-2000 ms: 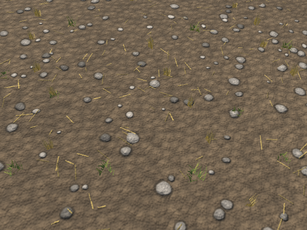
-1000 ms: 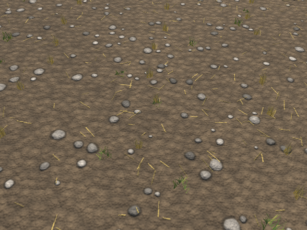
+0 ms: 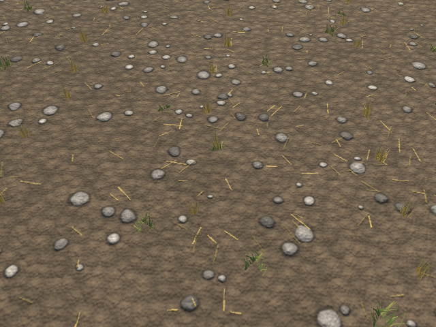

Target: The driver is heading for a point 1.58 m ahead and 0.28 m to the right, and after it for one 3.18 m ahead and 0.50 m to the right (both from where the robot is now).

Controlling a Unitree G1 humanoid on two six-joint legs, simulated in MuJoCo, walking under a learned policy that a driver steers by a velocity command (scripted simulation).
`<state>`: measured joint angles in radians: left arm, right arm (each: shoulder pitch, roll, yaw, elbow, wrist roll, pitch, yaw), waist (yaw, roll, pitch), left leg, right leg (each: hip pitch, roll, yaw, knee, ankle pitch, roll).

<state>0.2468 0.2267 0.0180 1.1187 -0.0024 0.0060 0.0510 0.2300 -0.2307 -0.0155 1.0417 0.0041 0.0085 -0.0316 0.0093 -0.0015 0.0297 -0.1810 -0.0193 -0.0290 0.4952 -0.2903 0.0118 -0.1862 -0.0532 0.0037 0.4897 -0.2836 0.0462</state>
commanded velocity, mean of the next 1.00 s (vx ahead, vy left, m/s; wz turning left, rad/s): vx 0.20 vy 0.00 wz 0.00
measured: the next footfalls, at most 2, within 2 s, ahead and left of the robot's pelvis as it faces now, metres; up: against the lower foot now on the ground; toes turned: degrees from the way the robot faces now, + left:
left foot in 0.54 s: +0.27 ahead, +0.07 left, +0.00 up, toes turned +0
right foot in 0.84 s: +0.20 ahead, -0.14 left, +0.00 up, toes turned -3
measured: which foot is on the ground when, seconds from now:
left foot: down 0.00-0.18, up 0.20-0.52, down 0.54-0.86, up 0.88-1.00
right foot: down 0.00-0.58, up 0.60-0.82, down 0.84-1.00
